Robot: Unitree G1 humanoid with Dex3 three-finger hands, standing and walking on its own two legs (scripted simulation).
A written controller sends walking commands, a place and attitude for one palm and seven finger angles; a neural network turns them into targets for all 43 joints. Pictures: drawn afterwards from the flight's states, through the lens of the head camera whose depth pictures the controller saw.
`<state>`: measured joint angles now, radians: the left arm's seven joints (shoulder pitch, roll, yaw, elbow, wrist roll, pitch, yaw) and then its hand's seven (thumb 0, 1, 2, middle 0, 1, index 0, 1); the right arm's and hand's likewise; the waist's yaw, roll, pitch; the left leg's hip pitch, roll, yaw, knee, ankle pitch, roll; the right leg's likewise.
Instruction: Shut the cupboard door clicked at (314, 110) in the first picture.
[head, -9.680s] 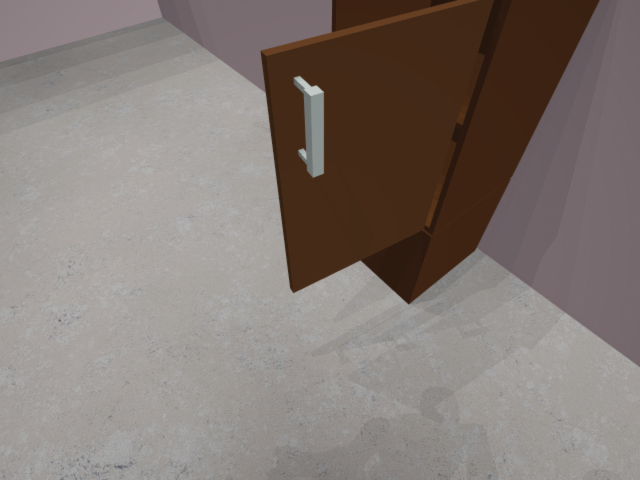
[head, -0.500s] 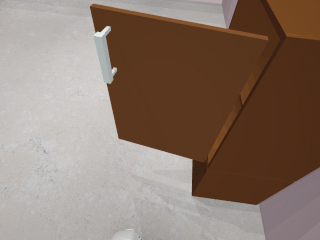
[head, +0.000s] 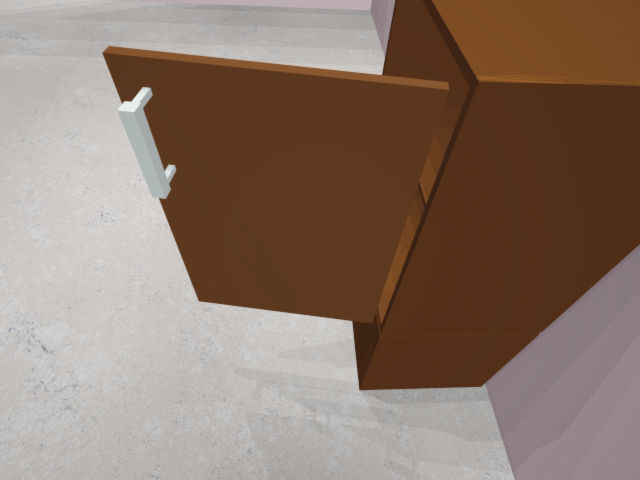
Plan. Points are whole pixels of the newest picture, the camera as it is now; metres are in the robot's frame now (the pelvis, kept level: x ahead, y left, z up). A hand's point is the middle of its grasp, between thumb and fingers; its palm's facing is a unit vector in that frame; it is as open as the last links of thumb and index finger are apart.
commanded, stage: come to a stop and stand still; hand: left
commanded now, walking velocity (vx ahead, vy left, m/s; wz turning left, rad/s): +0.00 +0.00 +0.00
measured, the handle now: (153, 145) +0.51 +0.25 +0.13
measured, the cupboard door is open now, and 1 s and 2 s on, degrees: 81 81 81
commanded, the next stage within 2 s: look again from close up in 1.18 s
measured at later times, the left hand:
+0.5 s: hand out of the picture +0.01 +0.13 -0.18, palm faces +0.04 -0.98 -0.19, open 7.3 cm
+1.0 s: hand out of the picture +0.05 +0.11 -0.18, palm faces +0.04 -0.98 -0.20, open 7.3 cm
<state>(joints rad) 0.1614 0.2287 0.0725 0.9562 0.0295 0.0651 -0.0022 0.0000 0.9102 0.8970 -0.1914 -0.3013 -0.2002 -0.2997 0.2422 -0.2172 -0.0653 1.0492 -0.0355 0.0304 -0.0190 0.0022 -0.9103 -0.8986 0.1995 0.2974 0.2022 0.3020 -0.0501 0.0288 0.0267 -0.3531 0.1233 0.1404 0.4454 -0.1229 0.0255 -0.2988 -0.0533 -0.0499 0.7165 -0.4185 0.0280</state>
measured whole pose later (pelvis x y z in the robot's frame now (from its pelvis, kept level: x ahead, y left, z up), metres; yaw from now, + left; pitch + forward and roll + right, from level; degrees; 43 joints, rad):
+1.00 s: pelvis +0.05 -0.06 +0.00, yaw +1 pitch +1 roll +1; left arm 0.27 0.15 0.02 1.14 0.01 -0.02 0.03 0.00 0.91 0.90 -0.20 -0.30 -0.20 -0.30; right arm 0.23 -0.16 -0.01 1.15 -0.01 0.00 -0.04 0.00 -0.92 -0.90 0.20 0.30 0.20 0.30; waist 0.00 -0.01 0.02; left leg -0.16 0.02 0.05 0.42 -0.27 -0.02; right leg -0.03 -0.04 -0.07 0.37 -0.35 0.01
